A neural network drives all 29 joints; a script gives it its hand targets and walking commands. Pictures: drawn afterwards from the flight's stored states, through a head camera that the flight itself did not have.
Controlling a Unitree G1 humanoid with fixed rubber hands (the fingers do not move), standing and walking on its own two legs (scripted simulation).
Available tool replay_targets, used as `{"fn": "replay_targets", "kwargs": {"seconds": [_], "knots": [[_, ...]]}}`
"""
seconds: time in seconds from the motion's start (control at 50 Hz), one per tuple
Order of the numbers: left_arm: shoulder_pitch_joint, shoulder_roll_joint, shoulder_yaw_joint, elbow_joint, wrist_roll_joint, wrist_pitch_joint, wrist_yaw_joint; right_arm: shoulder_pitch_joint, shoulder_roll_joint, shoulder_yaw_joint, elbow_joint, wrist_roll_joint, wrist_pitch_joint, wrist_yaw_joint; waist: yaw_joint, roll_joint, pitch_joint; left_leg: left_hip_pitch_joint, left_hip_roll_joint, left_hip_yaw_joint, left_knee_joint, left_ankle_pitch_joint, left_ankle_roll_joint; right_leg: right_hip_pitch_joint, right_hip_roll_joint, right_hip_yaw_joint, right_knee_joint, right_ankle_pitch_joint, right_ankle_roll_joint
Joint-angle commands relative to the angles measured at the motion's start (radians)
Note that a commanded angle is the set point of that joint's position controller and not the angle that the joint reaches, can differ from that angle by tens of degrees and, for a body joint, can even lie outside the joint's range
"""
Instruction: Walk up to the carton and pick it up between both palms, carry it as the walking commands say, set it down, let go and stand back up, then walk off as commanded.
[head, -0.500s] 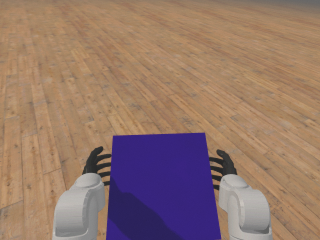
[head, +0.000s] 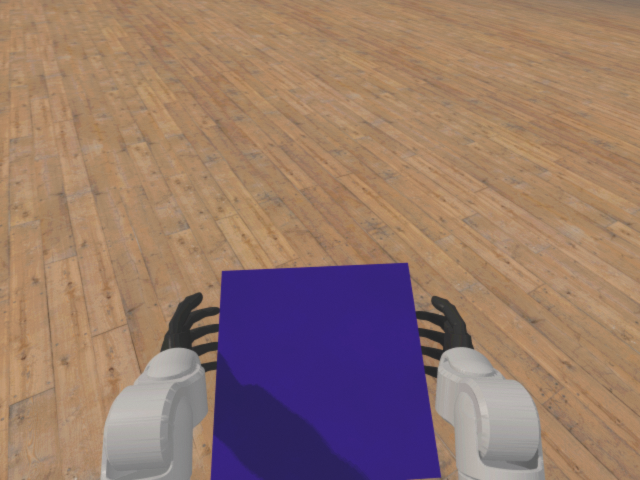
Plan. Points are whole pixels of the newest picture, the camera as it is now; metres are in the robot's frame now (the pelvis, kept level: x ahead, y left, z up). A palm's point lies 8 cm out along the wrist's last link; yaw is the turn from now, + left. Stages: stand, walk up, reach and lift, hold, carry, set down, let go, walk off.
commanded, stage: carry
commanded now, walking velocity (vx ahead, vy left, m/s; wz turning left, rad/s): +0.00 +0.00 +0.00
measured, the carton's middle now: (319, 373) +0.29 +0.00 +0.01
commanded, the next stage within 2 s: none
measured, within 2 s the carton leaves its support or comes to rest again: neither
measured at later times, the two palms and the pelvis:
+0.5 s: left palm (163, 337) +0.28 +0.17 +0.11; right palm (428, 340) +0.27 -0.12 +0.10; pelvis +0.02 +0.03 +0.00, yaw +0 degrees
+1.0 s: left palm (159, 319) +0.30 +0.19 +0.10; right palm (413, 321) +0.30 -0.11 +0.10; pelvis +0.05 +0.04 +0.00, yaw +0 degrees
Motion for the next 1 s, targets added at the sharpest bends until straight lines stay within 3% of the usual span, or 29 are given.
{"fn": "replay_targets", "kwargs": {"seconds": [0.0,0.34,0.98], "knots": [[-0.407,-0.960,-0.599,-0.103,-0.388,-0.021,-0.265,-0.451,0.947,0.570,-0.147,0.381,-0.054,0.257,0.000,0.018,-0.188,0.002,0.110,-0.130,-0.143,-0.210,-0.007,0.132,-0.126,0.160,-0.092,-0.218,0.022],[-0.402,-0.956,-0.597,-0.106,-0.386,-0.021,-0.265,-0.455,0.942,0.575,-0.148,0.382,-0.051,0.256,-0.001,0.021,-0.210,0.030,0.129,-0.131,-0.138,-0.105,0.010,0.166,-0.135,0.130,-0.025,-0.058,0.019],[-0.416,-0.965,-0.582,-0.091,-0.369,-0.021,-0.268,-0.467,0.954,0.560,-0.121,0.375,-0.054,0.263,-0.006,0.023,-0.222,0.092,0.125,-0.119,-0.115,0.049,0.023,0.189,-0.139,0.117,0.021,0.035,0.019]]}}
